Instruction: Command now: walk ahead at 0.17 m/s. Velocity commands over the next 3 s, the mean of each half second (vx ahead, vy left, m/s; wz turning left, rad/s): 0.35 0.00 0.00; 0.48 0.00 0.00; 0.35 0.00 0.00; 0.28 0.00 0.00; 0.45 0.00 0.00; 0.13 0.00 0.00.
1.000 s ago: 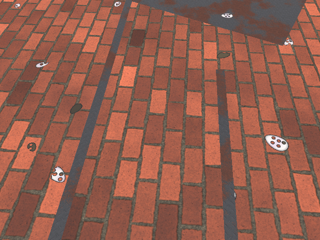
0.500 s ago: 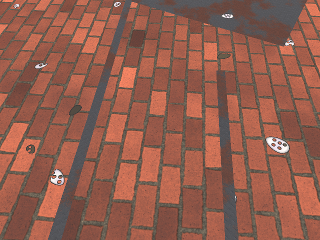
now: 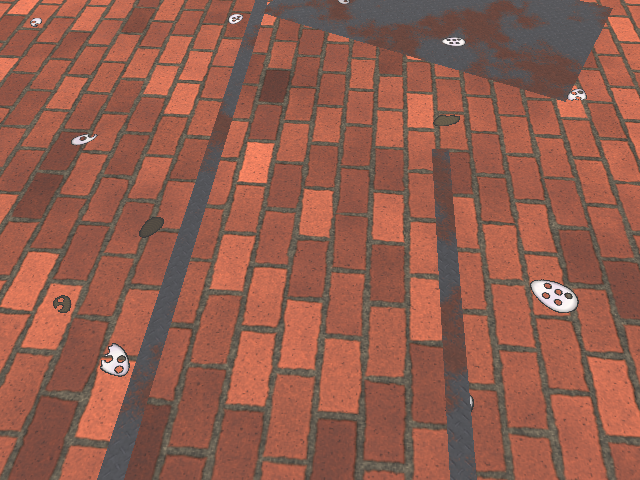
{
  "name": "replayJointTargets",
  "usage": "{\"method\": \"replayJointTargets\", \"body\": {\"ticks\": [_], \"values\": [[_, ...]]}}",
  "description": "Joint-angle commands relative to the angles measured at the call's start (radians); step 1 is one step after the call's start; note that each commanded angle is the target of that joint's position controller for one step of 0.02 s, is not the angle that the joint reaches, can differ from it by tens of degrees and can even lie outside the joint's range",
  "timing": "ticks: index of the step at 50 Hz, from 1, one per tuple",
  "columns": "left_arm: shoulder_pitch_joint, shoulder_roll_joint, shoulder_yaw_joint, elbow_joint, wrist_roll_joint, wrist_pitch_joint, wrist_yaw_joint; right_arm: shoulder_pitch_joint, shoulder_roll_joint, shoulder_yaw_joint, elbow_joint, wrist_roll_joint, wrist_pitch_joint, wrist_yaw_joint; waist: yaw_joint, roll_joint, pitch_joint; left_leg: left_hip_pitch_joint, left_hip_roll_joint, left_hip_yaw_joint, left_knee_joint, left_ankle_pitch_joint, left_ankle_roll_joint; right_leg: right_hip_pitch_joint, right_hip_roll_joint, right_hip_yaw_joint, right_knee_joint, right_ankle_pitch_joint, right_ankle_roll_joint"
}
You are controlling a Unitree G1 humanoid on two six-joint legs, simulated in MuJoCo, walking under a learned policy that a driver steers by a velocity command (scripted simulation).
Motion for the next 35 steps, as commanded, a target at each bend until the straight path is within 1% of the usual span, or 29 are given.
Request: {"method": "replayJointTargets", "body": {"ticks": [1, 3, 6, 7, 8, 9, 10, 11, 12, 13, 14, 15, 16, 17, 18, 19, 20, 21, 22, 23, 25, 27, 28, 29, 31, 32, 33, 34, 35], "values": [[0.081, 0.088, 0.019, -0.021, -0.011, -0.017, 0.004, 0.082, -0.09, -0.02, -0.02, 0.011, -0.017, -0.004, -0.001, 0.004, 0.165, -0.146, 0.013, -0.035, -0.122, -0.404, 0.079, -0.148, -0.008, 0.027, -0.114, -0.396, -0.077], [0.091, 0.079, 0.02, -0.029, -0.017, -0.045, -0.003, 0.099, -0.085, -0.022, -0.027, 0.018, -0.045, 0.003, -0.003, 0.007, 0.179, -0.153, 0.04, -0.076, -0.114, -0.383, 0.1, -0.166, -0.03, 0.059, -0.095, -0.366, -0.094], [0.079, 0.07, 0.018, -0.052, -0.021, -0.079, -0.019, 0.142, -0.098, -0.028, -0.032, 0.024, -0.075, 0.017, -0.018, 0.033, 0.159, -0.102, 0.076, -0.152, -0.132, -0.37, 0.14, -0.204, -0.023, 0.059, -0.036, -0.301, -0.108], [0.059, 0.061, 0.016, -0.065, -0.023, -0.089, -0.025, 0.171, -0.112, -0.032, -0.03, 0.028, -0.083, 0.021, -0.031, 0.059, 0.156, -0.062, 0.102, -0.205, -0.161, -0.376, 0.163, -0.238, -0.008, 0.039, 0.009, -0.261, -0.106], [0.031, 0.048, 0.012, -0.083, -0.023, -0.101, -0.031, 0.208, -0.138, -0.039, -0.025, 0.03, -0.09, 0.025, -0.045, 0.104, 0.151, -0.008, 0.151, -0.296, -0.211, -0.387, 0.197, -0.285, 0.013, 0.006, 0.082, -0.2, -0.101], [0.003, 0.032, 0.007, -0.104, -0.024, -0.113, -0.037, 0.243, -0.172, -0.049, -0.021, 0.031, -0.095, 0.029, -0.052, 0.164, 0.145, 0.045, 0.227, -0.426, -0.274, -0.372, 0.242, -0.331, 0.032, -0.036, 0.178, -0.123, -0.099], [-0.016, 0.025, 0.003, -0.123, -0.023, -0.124, -0.041, 0.253, -0.199, -0.055, -0.024, 0.028, -0.099, 0.031, -0.048, 0.194, 0.153, 0.065, 0.299, -0.541, -0.292, -0.286, 0.283, -0.371, 0.027, -0.047, 0.228, -0.09, -0.104], [-0.027, 0.034, 0.003, -0.134, -0.023, -0.134, -0.047, 0.236, -0.198, -0.055, -0.034, 0.026, -0.103, 0.031, -0.036, 0.184, 0.154, 0.091, 0.327, -0.561, -0.27, -0.148, 0.291, -0.4, 0.016, -0.038, 0.242, -0.102, -0.11], [-0.016, 0.044, 0.005, -0.137, -0.024, -0.141, -0.054, 0.21, -0.195, -0.055, -0.046, 0.025, -0.103, 0.033, -0.014, 0.177, 0.141, 0.109, 0.327, -0.521, -0.229, -0.021, 0.273, -0.393, 0.008, -0.031, 0.214, -0.137, -0.111], [0.037, 0.049, 0.009, -0.121, -0.028, -0.145, -0.06, 0.154, -0.196, -0.055, -0.067, 0.028, -0.097, 0.033, 0.031, 0.16, 0.121, 0.058, 0.302, -0.442, -0.179, 0.06, 0.236, -0.288, 0.004, -0.033, 0.108, -0.12, -0.112], [0.198, 0.067, 0.024, -0.063, -0.032, -0.144, -0.061, 0.025, -0.194, -0.051, -0.114, 0.027, -0.088, 0.034, 0.13, 0.119, 0.081, -0.133, 0.227, -0.304, -0.095, 0.159, 0.175, 0.021, 0.014, -0.019, -0.069, -0.033, -0.126], [0.406, 0.169, 0.064, 0.003, -0.016, -0.136, -0.056, -0.097, -0.171, -0.043, -0.17, 0.025, -0.093, 0.036, 0.223, -0.078, 0.028, -0.373, 0.067, -0.088, 0.232, 0.318, 0.084, 0.345, -0.089, 0.213, -0.223, 0.001, -0.171], [0.486, 0.293, 0.09, 0.008, -0.011, -0.129, -0.063, -0.05, -0.087, -0.021, -0.201, 0.018, -0.117, 0.036, 0.193, -0.381, -0.029, -0.595, -0.064, 0.02, 0.547, -0.033, 0.032, 0.515, -0.332, 0.635, -0.343, 0.127, -0.264], [0.389, 0.201, 0.06, -0.024, 0.007, -0.13, -0.062, -0.059, -0.127, -0.026, -0.202, 0.024, -0.132, 0.04, 0.139, -0.236, 0.014, -0.681, -0.02, -0.086, 0.717, -0.122, 0.053, 0.461, -0.379, 0.713, -0.339, 0.17, -0.288], [0.287, 0.148, 0.043, -0.054, 0.01, -0.13, -0.058, -0.068, -0.14, -0.028, -0.206, 0.036, -0.14, 0.049, 0.092, -0.112, 0.089, -0.732, 0.017, -0.104, 0.793, -0.052, 0.072, 0.416, -0.364, 0.574, -0.324, 0.29, -0.268], [0.224, 0.139, 0.034, -0.072, 0.009, -0.123, -0.061, -0.07, -0.138, -0.031, -0.203, 0.033, -0.142, 0.054, 0.062, -0.045, 0.093, -0.727, 0.047, -0.08, 0.78, 0.026, 0.078, 0.391, -0.315, 0.427, -0.328, 0.411, -0.235], [0.208, 0.127, 0.027, -0.073, 0.005, -0.111, -0.066, -0.076, -0.152, -0.044, -0.204, 0.023, -0.141, 0.054, 0.045, -0.018, 0.091, -0.729, 0.074, -0.047, 0.733, 0.084, 0.08, 0.397, -0.267, 0.311, -0.326, 0.515, -0.191], [0.221, 0.1, 0.016, -0.065, 0.008, -0.097, -0.065, -0.084, -0.159, -0.054, -0.209, 0.017, -0.135, 0.058, 0.038, -0.038, 0.075, -0.704, 0.09, -0.016, 0.708, 0.116, 0.08, 0.39, -0.225, 0.222, -0.327, 0.582, -0.154], [0.244, 0.084, 0.009, -0.057, 0.012, -0.086, -0.062, -0.089, -0.134, -0.053, -0.214, 0.019, -0.126, 0.064, 0.035, -0.064, 0.063, -0.682, 0.092, 0.009, 0.696, 0.134, 0.075, 0.371, -0.2, 0.174, -0.334, 0.614, -0.137], [0.252, 0.085, 0.005, -0.054, 0.014, -0.08, -0.056, -0.11, -0.109, -0.048, -0.225, 0.019, -0.116, 0.071, 0.029, -0.072, 0.065, -0.667, 0.094, 0.031, 0.669, 0.157, 0.065, 0.335, -0.186, 0.141, -0.351, 0.63, -0.137], [0.222, 0.117, 0.004, -0.069, 0.02, -0.081, -0.043, -0.22, -0.083, -0.033, -0.276, 0.012, -0.105, 0.075, 0.026, -0.061, 0.104, -0.61, 0.088, 0.067, 0.513, 0.246, 0.043, 0.21, -0.161, 0.092, -0.404, 0.633, -0.142], [0.201, 0.144, 0.005, -0.088, 0.019, -0.085, -0.029, -0.367, -0.068, -0.018, -0.334, 0.008, -0.105, 0.074, 0.049, -0.055, 0.141, -0.514, 0.061, 0.098, 0.275, 0.344, 0.026, 0.108, -0.137, 0.061, -0.442, 0.617, -0.134], [0.215, 0.169, 0.011, -0.091, 0.016, -0.088, -0.024, -0.417, -0.071, -0.015, -0.352, 0.01, -0.105, 0.076, 0.059, -0.071, 0.142, -0.463, 0.042, 0.113, 0.193, 0.37, 0.024, 0.095, -0.145, 0.064, -0.466, 0.618, -0.133], [0.23, 0.191, 0.018, -0.088, 0.01, -0.092, -0.02, -0.448, -0.087, -0.016, -0.367, 0.016, -0.105, 0.078, 0.061, -0.087, 0.14, -0.434, 0.032, 0.114, 0.137, 0.381, 0.028, 0.114, -0.161, 0.069, -0.477, 0.622, -0.135], [0.238, 0.207, 0.027, -0.083, -0.002, -0.098, -0.017, -0.49, -0.123, -0.02, -0.394, 0.024, -0.108, 0.085, 0.048, -0.098, 0.141, -0.416, 0.023, 0.097, 0.044, 0.395, 0.054, 0.195, -0.192, 0.063, -0.463, 0.675, -0.132], [0.231, 0.211, 0.031, -0.085, -0.002, -0.099, -0.018, -0.494, -0.141, -0.025, -0.404, 0.024, -0.111, 0.088, 0.032, -0.098, 0.125, -0.393, 0.01, 0.095, 0.009, 0.393, 0.072, 0.243, -0.202, 0.056, -0.428, 0.778, -0.126], [0.222, 0.219, 0.035, -0.088, 0.003, -0.097, -0.018, -0.475, -0.164, -0.035, -0.406, 0.021, -0.114, 0.089, 0.008, -0.109, 0.088, -0.348, -0.01, 0.099, -0.006, 0.379, 0.09, 0.293, -0.213, 0.052, -0.374, 0.923, -0.117], [0.212, 0.228, 0.041, -0.092, 0.011, -0.091, -0.019, -0.426, -0.19, -0.047, -0.398, 0.02, -0.114, 0.087, -0.026, -0.133, 0.031, -0.281, -0.034, 0.105, -0.004, 0.348, 0.107, 0.341, -0.22, 0.049, -0.298, 1.078, -0.11], [0.193, 0.234, 0.046, -0.097, 0.023, -0.08, -0.021, -0.317, -0.223, -0.064, -0.368, 0.021, -0.112, 0.083, -0.082, -0.16, -0.047, -0.167, -0.062, 0.112, -0.001, 0.313, 0.126, 0.371, -0.216, 0.041, -0.164, 1.217, -0.103]]}}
